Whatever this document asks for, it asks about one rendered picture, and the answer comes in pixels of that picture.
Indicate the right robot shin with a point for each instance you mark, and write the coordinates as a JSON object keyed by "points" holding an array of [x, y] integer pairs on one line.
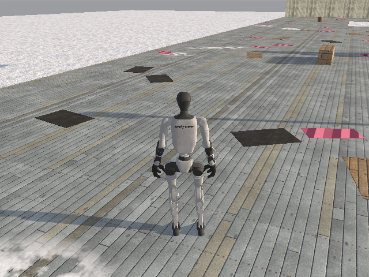
{"points": [[200, 209]]}

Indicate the left robot hand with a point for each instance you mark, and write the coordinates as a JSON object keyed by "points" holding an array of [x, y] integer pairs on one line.
{"points": [[155, 170]]}

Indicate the right robot upper arm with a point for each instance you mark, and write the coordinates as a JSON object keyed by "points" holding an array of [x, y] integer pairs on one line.
{"points": [[201, 121]]}

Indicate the right robot thigh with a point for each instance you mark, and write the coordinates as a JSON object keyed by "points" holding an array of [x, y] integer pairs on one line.
{"points": [[198, 175]]}

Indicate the robot left forearm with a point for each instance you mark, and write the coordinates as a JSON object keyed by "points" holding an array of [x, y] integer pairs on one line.
{"points": [[158, 155]]}

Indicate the right robot hand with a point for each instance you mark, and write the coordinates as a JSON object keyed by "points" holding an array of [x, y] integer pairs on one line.
{"points": [[212, 170]]}

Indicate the robot right forearm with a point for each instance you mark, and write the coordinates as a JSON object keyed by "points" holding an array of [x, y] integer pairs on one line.
{"points": [[210, 155]]}

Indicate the left robot upper arm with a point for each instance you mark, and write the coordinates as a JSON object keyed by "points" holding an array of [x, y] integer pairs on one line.
{"points": [[166, 122]]}

